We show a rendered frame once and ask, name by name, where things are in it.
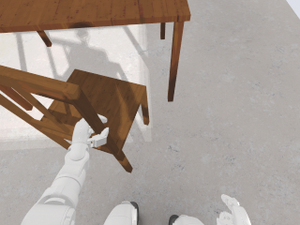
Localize left robot upper arm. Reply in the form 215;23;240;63
23;203;76;225

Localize left robot foot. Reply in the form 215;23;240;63
130;202;140;225

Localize table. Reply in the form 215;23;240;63
0;0;191;111

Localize left robot forearm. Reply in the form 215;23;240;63
21;142;90;225

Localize chair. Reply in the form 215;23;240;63
0;65;150;173

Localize left robot hand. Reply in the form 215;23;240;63
72;114;109;149

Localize right robot thigh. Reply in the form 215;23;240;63
172;216;204;225

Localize right robot hand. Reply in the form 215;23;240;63
217;194;251;225

